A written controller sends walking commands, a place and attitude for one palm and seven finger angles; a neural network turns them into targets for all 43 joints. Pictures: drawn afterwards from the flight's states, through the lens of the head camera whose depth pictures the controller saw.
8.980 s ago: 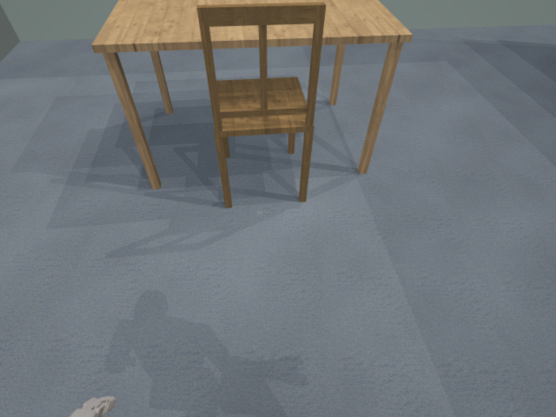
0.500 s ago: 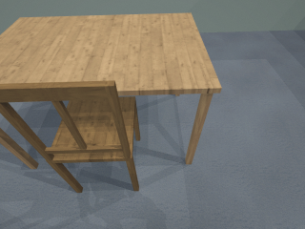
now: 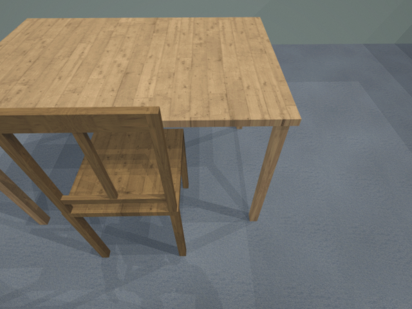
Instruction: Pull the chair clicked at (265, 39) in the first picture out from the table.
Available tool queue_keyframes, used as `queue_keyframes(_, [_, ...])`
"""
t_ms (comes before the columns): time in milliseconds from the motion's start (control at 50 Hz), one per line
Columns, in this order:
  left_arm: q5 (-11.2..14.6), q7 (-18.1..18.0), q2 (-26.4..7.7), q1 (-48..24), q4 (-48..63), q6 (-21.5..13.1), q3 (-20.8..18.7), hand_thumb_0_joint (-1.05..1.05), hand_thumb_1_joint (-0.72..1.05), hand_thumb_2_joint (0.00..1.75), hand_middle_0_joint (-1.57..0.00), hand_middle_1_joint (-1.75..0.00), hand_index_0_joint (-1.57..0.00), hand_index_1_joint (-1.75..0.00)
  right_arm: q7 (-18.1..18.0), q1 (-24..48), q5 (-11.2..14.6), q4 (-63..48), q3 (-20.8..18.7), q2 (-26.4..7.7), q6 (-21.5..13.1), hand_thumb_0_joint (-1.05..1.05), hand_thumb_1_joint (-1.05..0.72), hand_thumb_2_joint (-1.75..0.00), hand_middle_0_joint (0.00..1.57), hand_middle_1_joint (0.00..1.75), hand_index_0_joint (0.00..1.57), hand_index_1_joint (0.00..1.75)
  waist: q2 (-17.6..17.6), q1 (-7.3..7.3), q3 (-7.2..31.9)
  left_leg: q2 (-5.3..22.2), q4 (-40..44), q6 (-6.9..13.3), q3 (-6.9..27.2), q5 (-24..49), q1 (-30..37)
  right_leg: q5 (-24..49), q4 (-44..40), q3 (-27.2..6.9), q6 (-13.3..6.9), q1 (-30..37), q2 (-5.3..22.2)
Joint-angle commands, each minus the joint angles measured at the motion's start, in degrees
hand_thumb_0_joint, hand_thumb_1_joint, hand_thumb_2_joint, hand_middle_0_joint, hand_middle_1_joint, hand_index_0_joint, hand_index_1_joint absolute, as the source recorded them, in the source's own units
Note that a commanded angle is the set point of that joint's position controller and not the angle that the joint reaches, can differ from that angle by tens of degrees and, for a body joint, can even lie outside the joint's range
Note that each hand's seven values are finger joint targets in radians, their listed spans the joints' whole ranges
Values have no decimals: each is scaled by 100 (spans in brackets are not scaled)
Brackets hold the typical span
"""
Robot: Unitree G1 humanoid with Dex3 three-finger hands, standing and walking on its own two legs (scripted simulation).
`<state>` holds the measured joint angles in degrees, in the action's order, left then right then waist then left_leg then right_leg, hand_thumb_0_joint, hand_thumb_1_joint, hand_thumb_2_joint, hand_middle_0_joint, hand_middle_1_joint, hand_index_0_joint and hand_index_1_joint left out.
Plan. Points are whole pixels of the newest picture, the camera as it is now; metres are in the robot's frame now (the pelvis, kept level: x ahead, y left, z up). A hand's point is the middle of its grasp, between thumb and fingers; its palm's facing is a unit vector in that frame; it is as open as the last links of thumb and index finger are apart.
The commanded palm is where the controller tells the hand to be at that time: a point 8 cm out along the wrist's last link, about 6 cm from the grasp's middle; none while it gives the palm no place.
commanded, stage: raise the hand toward the chair's back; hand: left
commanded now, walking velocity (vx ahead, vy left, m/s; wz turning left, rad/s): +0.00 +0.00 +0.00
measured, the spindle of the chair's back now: (98, 168) +0.47 +0.34 -0.08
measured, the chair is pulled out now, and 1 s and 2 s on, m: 0.00 0.00 0.00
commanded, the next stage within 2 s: none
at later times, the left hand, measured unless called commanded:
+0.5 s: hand out of the picture +0.11 +0.19 -0.09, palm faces +0.20 -0.98 -0.04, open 10.1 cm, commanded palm +0.11 +0.23 -0.06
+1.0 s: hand (101, 290) +0.16 +0.21 -0.04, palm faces +0.11 -0.99 -0.09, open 14.4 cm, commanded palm +0.13 +0.26 -0.05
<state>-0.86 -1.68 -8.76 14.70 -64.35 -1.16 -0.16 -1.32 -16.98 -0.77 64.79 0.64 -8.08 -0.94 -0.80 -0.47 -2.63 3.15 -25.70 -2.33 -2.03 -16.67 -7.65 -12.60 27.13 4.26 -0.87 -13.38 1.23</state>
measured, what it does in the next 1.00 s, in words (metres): lowers itself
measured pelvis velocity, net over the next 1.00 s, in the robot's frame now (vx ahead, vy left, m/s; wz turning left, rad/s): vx -0.05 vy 0.02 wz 0.05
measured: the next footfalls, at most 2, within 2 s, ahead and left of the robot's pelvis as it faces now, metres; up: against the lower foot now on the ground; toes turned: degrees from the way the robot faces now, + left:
none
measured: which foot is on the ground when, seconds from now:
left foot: down 0.00-1.00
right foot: down 0.00-1.00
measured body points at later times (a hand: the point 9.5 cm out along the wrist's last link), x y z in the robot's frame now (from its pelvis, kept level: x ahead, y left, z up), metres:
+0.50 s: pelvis -0.04 +0.01 -0.11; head +0.03 +0.03 +0.34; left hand +0.10 +0.24 -0.09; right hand +0.24 -0.20 -0.13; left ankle -0.03 +0.14 -0.74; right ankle +0.02 -0.11 -0.74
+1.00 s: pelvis -0.05 +0.02 -0.11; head +0.02 +0.03 +0.34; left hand +0.15 +0.26 -0.04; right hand +0.13 -0.23 -0.19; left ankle -0.03 +0.14 -0.74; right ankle +0.02 -0.11 -0.74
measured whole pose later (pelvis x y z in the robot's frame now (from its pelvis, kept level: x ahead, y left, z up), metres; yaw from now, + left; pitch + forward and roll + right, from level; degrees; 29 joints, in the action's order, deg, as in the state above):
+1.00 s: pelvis -0.05 +0.02 -0.11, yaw +3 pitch +16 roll -2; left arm 12.3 9.0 -11.6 25.5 6.3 -27.9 -7.8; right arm -2.6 -15.4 0.5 31.5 -1.5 -15.3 -13.1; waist -1.2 -0.1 7.8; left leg 1.4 -72.8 -0.6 2.2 -33.3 -55.4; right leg -26.7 68.8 5.6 0.1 -57.8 4.7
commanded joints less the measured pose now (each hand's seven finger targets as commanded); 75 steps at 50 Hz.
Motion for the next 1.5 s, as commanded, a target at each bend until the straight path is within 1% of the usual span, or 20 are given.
queue_keyframes(0, [935,-466,-2097,-2458,8260,-1289,-902,0,85,88,-20,-29,-20,-29,-503,885,378,-2303,-25,-1070,-1515,0,-90,-90,20,30,20,30,-1448,76,1897,-271,260,374,-303,1123,539,942,108,-663,-118,723,48])
queue_keyframes(20, [742,-569,-890,-692,6653,-947,-224,0,83,87,-19,-29,-19,-29,-482,561,183,-2040,-188,-1237,-1712,0,-90,-90,20,30,20,30,-1207,87,1776,-260,287,312,-165,1007,-56,361,150,-232,-165,593,29])
queue_keyframes(40, [861,-578,373,752,5396,-375,482,0,81,86,-19,-29,-19,-29,-411,551,364,-2015,-120,-927,-1781,0,-90,-90,20,30,20,30,-341,117,758,-190,237,327,41,709,-606,188,32,-83,-63,90,29])
queue_keyframes(100, [942,-263,69,82,6024,-1150,108,0,74,83,-18,-27,-18,-27,-369,591,278,-2750,-391,-1311,-2009,0,-90,-90,20,30,20,30,1329,351,-89,-315,-443,361,200,-126,-1455,-1103,136,40,124,-1194,54])
queue_keyframes(160, [1215,425,591,2094,5333,-2250,1,0,67,80,-18,-26,-18,-26,-68,731,115,-3237,-532,-1206,-2128,0,-90,-90,20,30,20,30,2046,-212,251,-400,-1316,230,136,-383,-2594,-1566,943,56,102,-1733,54])
queue_keyframes(200, [1463,1078,136,2936,5363,-3061,-691,0,62,78,-17,-26,-17,-26,210,847,59,-3505,-656,-1260,-2001,0,-90,-90,20,30,20,30,1356,-553,761,-488,-1814,81,4,20,-2919,-681,1689,-30,-65,-1429,51])
queue_keyframes(240, [1432,1543,-194,2769,5677,-3701,-997,0,57,76,-17,-25,-17,-25,360,1177,4,-3861,-719,-1296,-1855,0,-90,-90,20,30,20,30,702,-549,1088,-568,-2402,69,-124,209,-3399,48,2401,-46,-138,-1726,99])
queue_keyframes(300, [1069,1421,-230,2320,6157,-3377,-789,0,50,73,-16,-24,-16,-24,379,1315,35,-4337,-700,-1210,-1519,0,-90,-90,20,30,20,30,-77,-588,1057,-645,-2703,160,-207,-188,-3975,-289,2819,-169,-199,-2321,120])
queue_keyframes(400, [994,747,-536,268,8667,-3703,-702,0,39,68,-15,-22,-15,-22,134,869,-26,-4724,-612,-1152,-1460,0,-90,-90,20,30,20,30,-243,-18,2263,-448,-3452,316,146,-374,-4013,-636,3374,-282,-111,-3044,-16])
queue_keyframes(460, [1085,845,-360,364,9430,-4121,-311,0,32,65,-14,-21,-14,-21,21,696,-45,-4538,-532,-1151,-1506,0,-90,-90,20,30,20,30,-588,140,2869,-365,-3826,363,273,102,-3709,-318,3551,-266,-119,-3289,-46])
queue_keyframes(560, [1187,1672,-498,499,8457,-3374,-105,0,20,60,-13,-19,-13,-19,-122,701,55,-4363,-410,-1331,-1623,0,-90,-90,20,30,20,30,12,429,2318,-285,-3901,386,449,-766,-4485,-1262,3291,-204,-41,-3500,-68])
queue_keyframes(640, [1359,1982,-795,1432,7691,-1642,-693,0,11,56,-12,-18,-12,-18,-182,996,334,-4710,-429,-1286,-1341,0,-90,-90,20,30,20,30,456,-53,2463,-466,-3371,347,383,-1025,-4692,-1747,2871,-245,31,-2728,13])
queue_keyframes(700, [1603,1556,-977,1559,8063,-1106,-1392,0,4,53,-11,-16,-11,-16,-223,1299,331,-4833,-389,-1095,-1223,0,-90,-90,20,30,20,30,553,-432,2765,-491,-3246,321,337,-708,-4549,-1599,2872,-236,21,-2219,31])
queue_keyframes(800, [1523,609,-837,1014,8802,-2253,-1392,0,-8,48,-10,-15,-10,-15,-182,899,150,-4481,-363,-900,-1381,0,-90,-90,20,30,20,30,145,-297,2390,-359,-3269,281,394,-239,-4331,-1090,3170,-4,-69,-2718,-61])
queue_keyframes(880, [1208,823,-588,663,8394,-3127,-632,0,-17,44,-9,-13,-9,-13,-108,707,72,-4294,-363,-1123,-1579,0,-90,-90,20,30,20,30,-181,220,1849,-378,-3415,304,392,-1022,-4455,-1830,3105,-55,-56,-3576,-17])
queue_keyframes(1000, [1409,1643,-1169,886,7717,-2566,-1007,0,-31,38,-8,-11,-8,-11,-267,549,259,-4434,-439,-1361,-1661,0,-90,-90,20,30,20,30,21,88,2148,-427,-3181,342,385,-1261,-4480,-2052,2818,-190,-52,-3083,-8])
queue_keyframes(1100, [1716,1254,-1336,727,8360,-2275,-1748,0,-43,33,-7,-9,-7,-9,-292,646,231,-4531,-438,-1192,-1526,0,-90,-90,20,30,20,30,-129,-176,2563,-438,-3051,325,355,-375,-4016,-1148,2855,-48,-47,-2482,-69])
queue_keyframes(1260, [1408,1453,-891,295,7409,-2450,-961,0,-50,30,-6,-8,-6,-8,-170,516,158,-4355,-342,-1283,-1512,0,-90,-90,20,30,20,30,-115,251,1820,-393,-3177,310,382,-556,-4189,-1158,2808,-33,-14,-3094,-70])
queue_keyframes(1400, [1774,1769,-1635,3,7871,-2192,-1945,0,-50,30,-6,-8,-6,-8,-280,513,202,-4419,-357,-1282,-1539,0,-90,-90,20,30,20,30,-125,-42,2769,-412,-3115,328,359,141,-3792,-394,2808,-91,-24,-2242,-71])
queue_keyframes(1480, [1860,1531,-1290,-40,7799,-2409,-1913,0,-50,30,-6,-8,-6,-8,-243,491,168,-4222,-364,-1169,-1562,0,-90,-90,20,30,20,30,-101,14,2685,-391,-3177,281,359,574,-3712,120,2912,-25,-14,-2281,-62])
